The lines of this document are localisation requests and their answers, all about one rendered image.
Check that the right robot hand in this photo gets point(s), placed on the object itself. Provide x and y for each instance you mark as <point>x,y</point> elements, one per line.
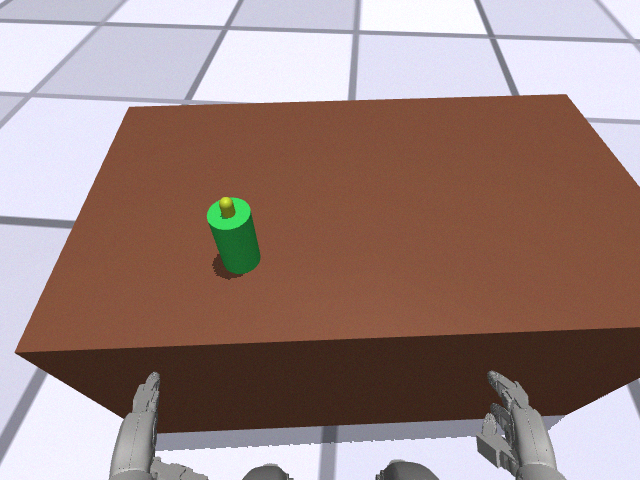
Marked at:
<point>527,439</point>

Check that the left robot hand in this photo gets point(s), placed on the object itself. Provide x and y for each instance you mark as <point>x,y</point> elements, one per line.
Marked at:
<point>135,444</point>

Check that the right robot arm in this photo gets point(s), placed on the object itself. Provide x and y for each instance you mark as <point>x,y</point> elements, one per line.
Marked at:
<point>538,472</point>

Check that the bottle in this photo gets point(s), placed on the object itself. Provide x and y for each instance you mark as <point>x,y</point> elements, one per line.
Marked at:
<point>232,226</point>

